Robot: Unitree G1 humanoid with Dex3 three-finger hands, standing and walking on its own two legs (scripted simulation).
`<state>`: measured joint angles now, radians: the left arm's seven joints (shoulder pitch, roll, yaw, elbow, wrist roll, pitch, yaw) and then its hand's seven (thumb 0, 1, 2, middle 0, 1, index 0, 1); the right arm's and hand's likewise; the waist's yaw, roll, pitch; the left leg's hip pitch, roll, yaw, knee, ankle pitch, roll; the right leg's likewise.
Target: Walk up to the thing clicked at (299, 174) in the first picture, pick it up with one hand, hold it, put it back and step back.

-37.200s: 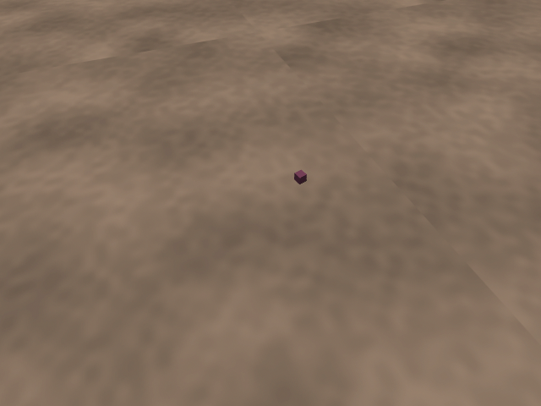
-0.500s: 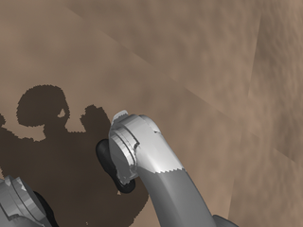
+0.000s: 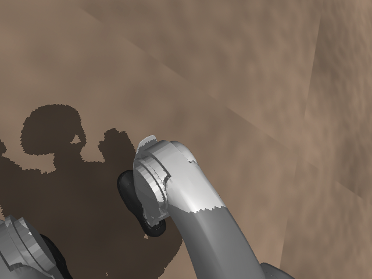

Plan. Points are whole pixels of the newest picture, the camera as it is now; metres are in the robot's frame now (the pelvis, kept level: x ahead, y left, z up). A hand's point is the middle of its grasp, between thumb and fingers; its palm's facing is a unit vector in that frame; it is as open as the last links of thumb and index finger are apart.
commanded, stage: withdraw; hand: left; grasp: from above
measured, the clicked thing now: out of the picture +0.47 +0.34 -0.31
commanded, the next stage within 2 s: home in 1.00 s
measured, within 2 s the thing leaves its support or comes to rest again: neither
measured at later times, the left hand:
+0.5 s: hand out of the picture +0.49 +0.36 -0.17, palm faces -0.11 -0.32 -0.94, open 13.0 cm
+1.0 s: hand out of the picture +0.45 +0.34 -0.16, palm faces -0.52 -0.14 -0.84, open 13.2 cm
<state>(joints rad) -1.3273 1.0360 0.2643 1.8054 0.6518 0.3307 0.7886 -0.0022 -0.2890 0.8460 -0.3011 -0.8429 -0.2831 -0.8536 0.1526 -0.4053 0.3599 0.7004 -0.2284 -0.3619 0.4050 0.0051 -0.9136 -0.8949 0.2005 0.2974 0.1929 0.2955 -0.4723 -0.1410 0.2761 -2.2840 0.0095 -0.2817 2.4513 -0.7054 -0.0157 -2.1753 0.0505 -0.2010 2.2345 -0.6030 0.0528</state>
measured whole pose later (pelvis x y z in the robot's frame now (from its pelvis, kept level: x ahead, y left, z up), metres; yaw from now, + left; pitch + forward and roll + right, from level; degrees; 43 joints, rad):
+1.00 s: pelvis +0.00 +0.00 +0.00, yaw +6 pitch +31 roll -10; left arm -1.06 0.82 -0.02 1.38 1.16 -0.15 0.15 0.00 -0.35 0.88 -0.20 -0.91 -0.21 -0.89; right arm 0.16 -0.33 0.16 0.66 -0.12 -0.08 0.12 0.00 -0.90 -0.89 0.20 0.30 0.20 0.30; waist -0.28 -0.02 0.04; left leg -2.29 0.00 -0.15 2.39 -0.65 0.00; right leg -2.22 0.02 -0.09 2.26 -0.60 0.04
